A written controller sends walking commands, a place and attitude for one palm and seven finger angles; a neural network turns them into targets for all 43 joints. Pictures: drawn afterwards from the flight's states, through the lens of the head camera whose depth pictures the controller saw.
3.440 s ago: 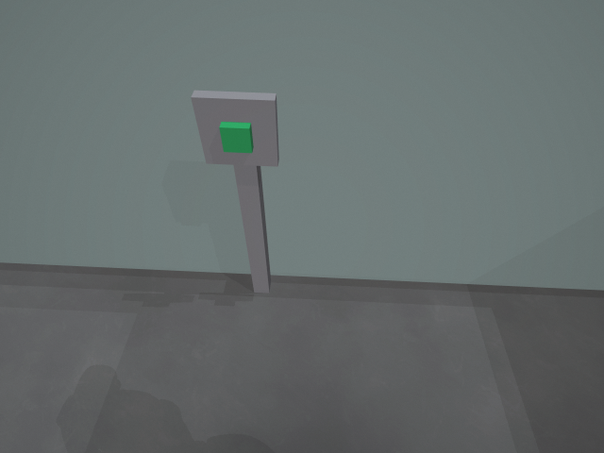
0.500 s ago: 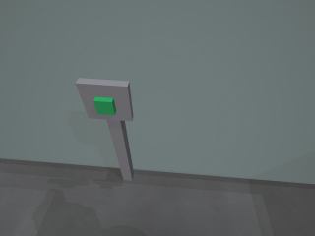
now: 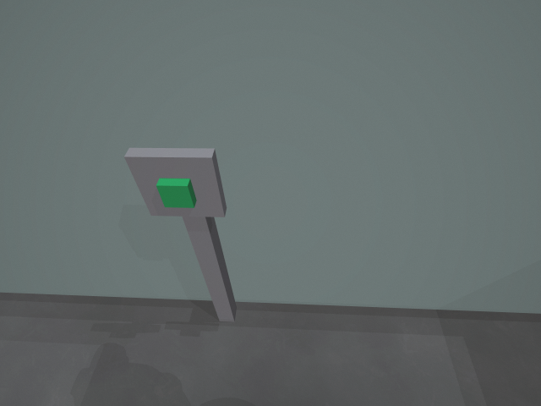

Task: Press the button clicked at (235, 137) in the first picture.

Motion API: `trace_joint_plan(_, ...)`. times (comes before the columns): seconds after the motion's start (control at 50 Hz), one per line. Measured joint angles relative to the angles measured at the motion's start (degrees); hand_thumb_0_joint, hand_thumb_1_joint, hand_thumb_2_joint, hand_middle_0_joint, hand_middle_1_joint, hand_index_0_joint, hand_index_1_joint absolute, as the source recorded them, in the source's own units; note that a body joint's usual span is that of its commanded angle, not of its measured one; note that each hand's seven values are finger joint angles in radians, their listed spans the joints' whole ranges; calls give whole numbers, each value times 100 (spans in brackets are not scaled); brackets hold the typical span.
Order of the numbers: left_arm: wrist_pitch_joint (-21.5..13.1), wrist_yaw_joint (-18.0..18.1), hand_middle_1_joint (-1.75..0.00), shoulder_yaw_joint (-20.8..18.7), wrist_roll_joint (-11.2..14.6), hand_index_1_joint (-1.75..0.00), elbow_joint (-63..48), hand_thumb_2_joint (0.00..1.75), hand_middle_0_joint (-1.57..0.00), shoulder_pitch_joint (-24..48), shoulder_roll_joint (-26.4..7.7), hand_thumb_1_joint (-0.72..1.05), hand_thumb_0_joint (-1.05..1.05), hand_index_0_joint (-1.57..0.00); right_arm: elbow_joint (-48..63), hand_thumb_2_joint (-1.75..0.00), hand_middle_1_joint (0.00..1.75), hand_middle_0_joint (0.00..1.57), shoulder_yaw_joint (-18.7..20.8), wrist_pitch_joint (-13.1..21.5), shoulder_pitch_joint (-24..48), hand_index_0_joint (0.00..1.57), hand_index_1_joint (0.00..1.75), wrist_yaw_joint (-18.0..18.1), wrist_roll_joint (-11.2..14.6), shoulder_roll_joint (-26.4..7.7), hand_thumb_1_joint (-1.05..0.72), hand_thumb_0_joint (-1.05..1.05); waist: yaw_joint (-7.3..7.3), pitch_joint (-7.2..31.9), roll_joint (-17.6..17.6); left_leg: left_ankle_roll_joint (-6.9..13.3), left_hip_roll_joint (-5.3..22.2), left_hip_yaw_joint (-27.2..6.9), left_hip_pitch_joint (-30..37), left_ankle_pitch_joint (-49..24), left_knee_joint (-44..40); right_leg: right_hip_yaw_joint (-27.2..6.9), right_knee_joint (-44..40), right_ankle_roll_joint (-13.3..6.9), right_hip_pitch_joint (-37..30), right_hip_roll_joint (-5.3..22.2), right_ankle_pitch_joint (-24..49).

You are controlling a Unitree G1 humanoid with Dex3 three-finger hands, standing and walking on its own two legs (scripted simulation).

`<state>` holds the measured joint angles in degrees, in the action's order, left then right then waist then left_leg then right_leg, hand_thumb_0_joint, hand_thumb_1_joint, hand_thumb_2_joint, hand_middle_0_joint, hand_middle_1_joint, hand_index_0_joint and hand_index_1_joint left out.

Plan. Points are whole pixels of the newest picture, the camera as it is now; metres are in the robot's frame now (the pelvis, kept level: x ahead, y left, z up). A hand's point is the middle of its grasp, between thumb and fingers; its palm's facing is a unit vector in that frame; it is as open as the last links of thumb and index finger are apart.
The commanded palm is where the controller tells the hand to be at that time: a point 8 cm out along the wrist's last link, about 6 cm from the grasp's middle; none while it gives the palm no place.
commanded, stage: look again from close up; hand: left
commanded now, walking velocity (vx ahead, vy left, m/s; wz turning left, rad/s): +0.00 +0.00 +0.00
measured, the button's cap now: (177, 192) +0.53 +0.24 -0.01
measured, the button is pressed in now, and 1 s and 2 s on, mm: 0 0 0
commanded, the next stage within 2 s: shuffle to correct the standing spot in 0.20 s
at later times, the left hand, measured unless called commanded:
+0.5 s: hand out of the picture +0.02 +0.15 -0.17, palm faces +0.03 -0.98 -0.20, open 7.3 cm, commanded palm none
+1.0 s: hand out of the picture +0.12 +0.19 -0.17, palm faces +0.02 -0.97 -0.24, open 7.4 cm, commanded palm none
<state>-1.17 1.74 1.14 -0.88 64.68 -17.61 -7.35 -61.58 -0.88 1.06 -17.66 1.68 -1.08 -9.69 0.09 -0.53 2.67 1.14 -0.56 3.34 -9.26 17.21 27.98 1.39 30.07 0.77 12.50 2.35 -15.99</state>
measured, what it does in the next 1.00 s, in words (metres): steps on the spot: right foot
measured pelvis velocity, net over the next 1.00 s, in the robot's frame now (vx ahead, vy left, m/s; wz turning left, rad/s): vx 0.06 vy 0.01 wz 0.02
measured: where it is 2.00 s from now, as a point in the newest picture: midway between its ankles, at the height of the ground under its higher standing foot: outside the picture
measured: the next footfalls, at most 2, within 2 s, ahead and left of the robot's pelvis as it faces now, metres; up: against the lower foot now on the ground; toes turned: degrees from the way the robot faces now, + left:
right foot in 0.90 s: +0.09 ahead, -0.08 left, +0.00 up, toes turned -6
left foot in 1.12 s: +0.08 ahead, +0.15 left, +0.00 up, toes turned +2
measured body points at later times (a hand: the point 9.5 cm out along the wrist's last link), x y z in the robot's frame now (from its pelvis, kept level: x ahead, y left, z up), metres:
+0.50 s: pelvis +0.02 -0.02 +0.00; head +0.03 -0.04 +0.45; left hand +0.02 +0.20 -0.16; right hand +0.01 -0.25 -0.17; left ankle -0.02 +0.10 -0.74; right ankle +0.00 -0.13 -0.74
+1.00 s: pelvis +0.06 +0.01 -0.01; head +0.09 -0.01 +0.44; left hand +0.12 +0.24 -0.15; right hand +0.05 -0.20 -0.18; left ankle -0.01 +0.11 -0.72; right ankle +0.05 -0.07 -0.74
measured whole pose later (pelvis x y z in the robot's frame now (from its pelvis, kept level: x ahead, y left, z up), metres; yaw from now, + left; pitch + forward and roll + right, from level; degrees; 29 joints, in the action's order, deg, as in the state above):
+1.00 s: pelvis +0.06 +0.01 -0.01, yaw +1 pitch -1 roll +1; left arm -2.0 2.1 -0.9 -1.3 58.9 -10.7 -8.2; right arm -61.5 0.3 -0.3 -16.7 2.3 -0.4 -7.9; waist 0.8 -4.3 2.1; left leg 0.5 -1.2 4.3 -11.7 28.4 39.1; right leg 7.3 35.1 -3.1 14.7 1.8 -19.8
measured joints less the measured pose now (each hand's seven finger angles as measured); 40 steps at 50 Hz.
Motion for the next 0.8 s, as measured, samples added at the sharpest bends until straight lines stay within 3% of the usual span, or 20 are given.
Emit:
trace_joint_plan(0.26,-16,-2,-30,-44,21,-30,-94,90,-20,266,-125,92,1,-20,-176,-90,30,19,-38,-4,90,20,30,-8,-2,49,-91,1,40,-197,-112,-164,129,-34,99,-81,-226,43,-97,-154,-37,-133,-2)
trace_joint_plan(0.46,-1,-43,-30,-94,-5,-30,-118,90,-20,220,-99,92,1,-20,-238,-90,30,19,14,-91,74,20,30,-18,-14,-6,-91,0,-11,-231,-132,-241,241,-112,39,100,15,126,-16,-246,-71,-235,-129)
trace_joint_plan(0.58,8,-45,-30,-212,-48,-30,-235,90,-20,119,-61,91,1,-20,-172,-90,30,19,91,-177,66,20,30,-33,-17,-83,-91,0,-79,-224,-152,-157,238,-50,-190,358,410,231,36,-179,-110,-187,-242)
trace_joint_plan(0.66,108,-35,-30,-298,-49,-30,-256,90,-20,35,-161,91,0,-20,-81,-90,30,19,103,-103,95,20,30,-41,-25,-23,-91,0,-166,-220,-453,-5,35,138,-31,262,208,68,246,-75,-46,21,-391)
trace_joint_plan(0.74,281,-28,-30,-309,-74,-30,-265,90,-20,92,-219,91,1,-20,119,-90,30,19,100,-42,78,20,30,-9,-56,10,-91,0,-160,-234,-452,155,-29,296,17,367,192,135,1406,-222,413,57,-1322)
trace_joint_plan(0.8,293,-40,-30,-321,-70,-30,-330,90,-20,245,-217,91,1,-20,204,-90,30,19,88,-47,55,20,30,3,-83,49,-91,0,-87,-304,-337,202,-62,337,92,350,88,310,1997,-281,719,48,-1537)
